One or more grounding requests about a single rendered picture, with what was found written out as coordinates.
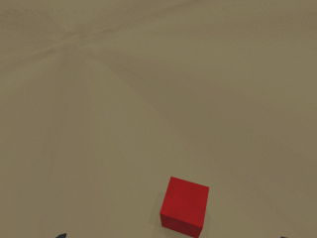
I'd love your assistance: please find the carton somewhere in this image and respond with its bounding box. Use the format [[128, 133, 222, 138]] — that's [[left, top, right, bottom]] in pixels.
[[159, 177, 209, 238]]

